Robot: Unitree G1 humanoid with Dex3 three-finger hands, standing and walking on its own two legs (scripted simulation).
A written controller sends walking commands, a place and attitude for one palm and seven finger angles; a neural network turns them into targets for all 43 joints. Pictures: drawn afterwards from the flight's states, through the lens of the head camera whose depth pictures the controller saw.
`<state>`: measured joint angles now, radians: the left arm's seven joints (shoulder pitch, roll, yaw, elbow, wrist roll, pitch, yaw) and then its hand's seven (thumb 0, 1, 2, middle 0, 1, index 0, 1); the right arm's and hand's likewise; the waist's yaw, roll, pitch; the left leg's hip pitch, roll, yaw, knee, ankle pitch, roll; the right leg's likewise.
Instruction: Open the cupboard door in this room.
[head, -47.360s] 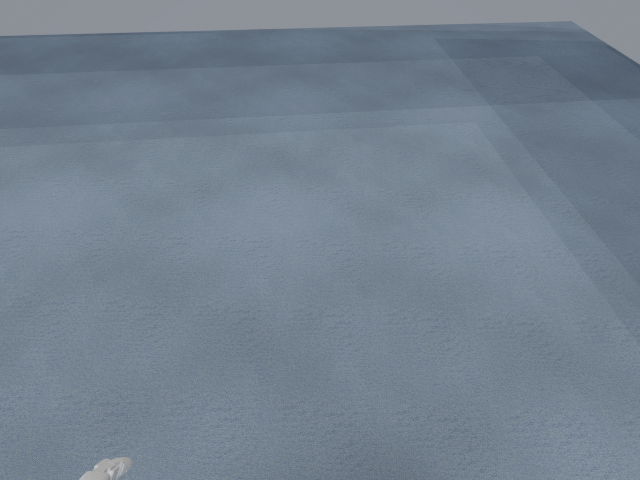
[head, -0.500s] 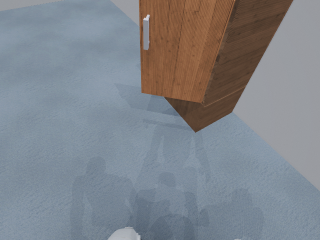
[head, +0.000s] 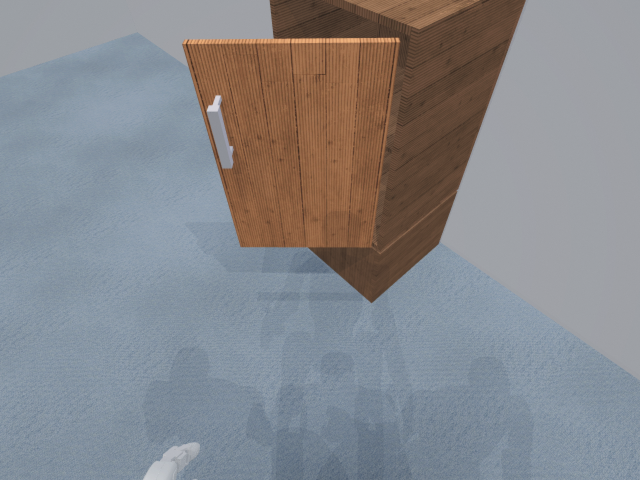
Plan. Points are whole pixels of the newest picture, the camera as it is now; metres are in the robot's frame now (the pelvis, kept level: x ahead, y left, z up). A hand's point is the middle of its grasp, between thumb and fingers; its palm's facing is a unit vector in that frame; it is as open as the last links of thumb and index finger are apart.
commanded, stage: take the last steps up to it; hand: left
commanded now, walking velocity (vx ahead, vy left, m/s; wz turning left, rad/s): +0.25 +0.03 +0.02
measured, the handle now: (222, 132) +0.75 +0.21 -0.01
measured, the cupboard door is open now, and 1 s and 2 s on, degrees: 47 47 47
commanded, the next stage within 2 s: come to a stop and stand still in 0.22 s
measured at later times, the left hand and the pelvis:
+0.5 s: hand (167, 465) +0.18 +0.24 -0.18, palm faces +0.03 -0.99 -0.15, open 7.4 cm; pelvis +0.15 +0.06 +0.01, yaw -2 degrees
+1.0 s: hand (214, 423) +0.23 +0.18 -0.17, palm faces -0.03 -0.98 -0.18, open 7.3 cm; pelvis +0.16 +0.00 +0.00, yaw -2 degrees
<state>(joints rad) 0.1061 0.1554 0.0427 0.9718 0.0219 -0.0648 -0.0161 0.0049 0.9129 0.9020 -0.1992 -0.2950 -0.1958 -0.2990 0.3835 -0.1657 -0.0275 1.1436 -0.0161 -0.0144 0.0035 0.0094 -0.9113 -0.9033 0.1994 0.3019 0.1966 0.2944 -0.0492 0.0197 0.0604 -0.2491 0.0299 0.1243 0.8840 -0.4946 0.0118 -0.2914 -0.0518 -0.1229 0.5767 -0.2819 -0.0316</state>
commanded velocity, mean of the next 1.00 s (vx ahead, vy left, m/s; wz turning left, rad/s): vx -0.04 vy -0.03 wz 0.00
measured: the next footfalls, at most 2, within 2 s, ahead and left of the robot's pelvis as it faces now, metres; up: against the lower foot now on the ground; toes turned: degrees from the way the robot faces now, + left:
left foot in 0.28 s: +0.18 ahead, +0.11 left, +0.00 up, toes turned +1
right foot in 0.74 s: +0.17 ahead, -0.11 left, +0.00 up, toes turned -5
